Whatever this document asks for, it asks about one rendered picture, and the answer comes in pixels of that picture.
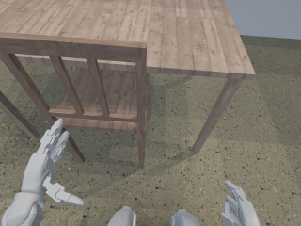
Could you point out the chair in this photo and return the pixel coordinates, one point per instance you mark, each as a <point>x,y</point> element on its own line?
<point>94,99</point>

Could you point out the table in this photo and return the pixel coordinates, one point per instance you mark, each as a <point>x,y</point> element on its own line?
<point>184,37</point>

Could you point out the left robot forearm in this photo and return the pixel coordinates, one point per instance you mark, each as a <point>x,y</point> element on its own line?
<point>26,210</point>

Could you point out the right robot shin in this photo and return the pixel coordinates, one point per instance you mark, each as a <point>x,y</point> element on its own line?
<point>181,211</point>

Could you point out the left robot thigh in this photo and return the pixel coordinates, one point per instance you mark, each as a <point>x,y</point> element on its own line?
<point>123,217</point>

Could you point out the robot right hand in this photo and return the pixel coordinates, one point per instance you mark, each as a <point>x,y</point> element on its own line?
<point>243,209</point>

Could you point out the robot left hand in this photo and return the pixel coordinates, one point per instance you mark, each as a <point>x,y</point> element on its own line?
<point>43,162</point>

